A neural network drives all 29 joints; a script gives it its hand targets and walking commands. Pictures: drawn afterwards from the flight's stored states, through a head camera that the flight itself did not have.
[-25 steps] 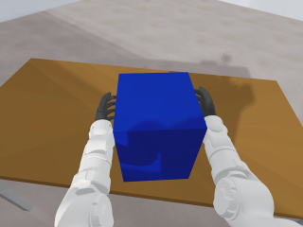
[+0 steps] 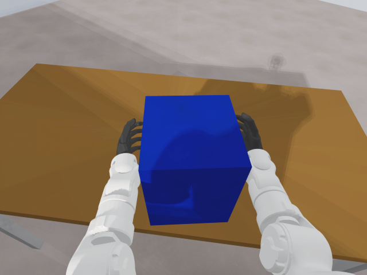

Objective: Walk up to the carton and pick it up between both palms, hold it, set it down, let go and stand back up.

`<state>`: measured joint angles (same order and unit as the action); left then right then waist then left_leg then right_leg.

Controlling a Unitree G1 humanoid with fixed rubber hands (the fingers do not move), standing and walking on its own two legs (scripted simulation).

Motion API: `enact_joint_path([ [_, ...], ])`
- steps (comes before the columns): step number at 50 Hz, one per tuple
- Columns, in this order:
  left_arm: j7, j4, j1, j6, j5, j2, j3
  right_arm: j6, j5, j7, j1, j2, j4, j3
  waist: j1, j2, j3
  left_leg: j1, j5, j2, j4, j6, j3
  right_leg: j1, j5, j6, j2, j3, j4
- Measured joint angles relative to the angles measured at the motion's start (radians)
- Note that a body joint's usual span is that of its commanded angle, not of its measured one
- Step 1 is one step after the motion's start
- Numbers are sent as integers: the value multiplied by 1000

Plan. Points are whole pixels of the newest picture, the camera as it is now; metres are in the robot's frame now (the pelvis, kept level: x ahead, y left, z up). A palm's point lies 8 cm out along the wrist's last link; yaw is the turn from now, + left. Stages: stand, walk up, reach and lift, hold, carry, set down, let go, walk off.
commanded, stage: set down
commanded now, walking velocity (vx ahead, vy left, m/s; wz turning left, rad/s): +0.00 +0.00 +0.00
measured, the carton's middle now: (188, 162) +0.39 -0.01 +0.01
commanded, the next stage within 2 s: none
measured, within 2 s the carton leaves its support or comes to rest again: rests again in 0.30 s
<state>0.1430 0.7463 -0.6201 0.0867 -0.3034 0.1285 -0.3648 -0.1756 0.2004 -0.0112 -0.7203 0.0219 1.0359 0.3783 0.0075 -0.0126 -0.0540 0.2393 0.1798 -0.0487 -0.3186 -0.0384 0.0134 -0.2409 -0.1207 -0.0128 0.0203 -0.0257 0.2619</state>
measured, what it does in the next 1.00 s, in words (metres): stands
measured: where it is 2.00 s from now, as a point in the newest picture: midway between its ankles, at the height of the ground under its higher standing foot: outside the picture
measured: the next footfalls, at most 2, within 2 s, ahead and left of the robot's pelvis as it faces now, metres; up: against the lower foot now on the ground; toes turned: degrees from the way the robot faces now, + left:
none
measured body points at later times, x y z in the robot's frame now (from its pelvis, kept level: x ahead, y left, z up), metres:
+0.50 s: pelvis +0.00 +0.00 +0.00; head +0.04 +0.00 +0.45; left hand +0.40 +0.13 +0.04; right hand +0.41 -0.17 +0.05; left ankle -0.02 +0.14 -0.75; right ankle +0.00 -0.11 -0.75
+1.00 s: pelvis +0.00 +0.00 +0.00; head +0.05 +0.00 +0.45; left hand +0.40 +0.13 +0.04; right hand +0.40 -0.17 +0.05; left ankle -0.02 +0.14 -0.75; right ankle +0.00 -0.11 -0.75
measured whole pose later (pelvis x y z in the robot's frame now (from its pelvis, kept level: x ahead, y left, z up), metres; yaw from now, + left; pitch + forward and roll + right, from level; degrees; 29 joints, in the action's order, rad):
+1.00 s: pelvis +0.00 +0.00 +0.00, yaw -1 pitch +8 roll +0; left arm 0.10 0.79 -0.63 -0.07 -0.40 0.17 -0.48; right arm -0.27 0.38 0.04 -0.70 -0.03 0.99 0.55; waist -0.01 0.00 -0.04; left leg 0.26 0.16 -0.05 -0.29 -0.03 -0.04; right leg -0.29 -0.11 -0.01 0.01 -0.02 0.27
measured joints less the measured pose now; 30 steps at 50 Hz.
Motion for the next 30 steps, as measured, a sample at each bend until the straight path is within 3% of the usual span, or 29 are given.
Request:
enact_joint_path([
  [19,-35,44,-9,-83,-59,19,-82,-33,136,28,9,-42,-31,124,0,14,10,3,-19,-3,26,-3,-16,-24,-1,-6,-2,-2,13],
  [30,-26,54,-2,-131,-60,26,-85,-73,131,31,18,-36,-28,116,-13,2,4,17,-12,-6,21,-1,-32,-40,0,-4,-1,3,12],
])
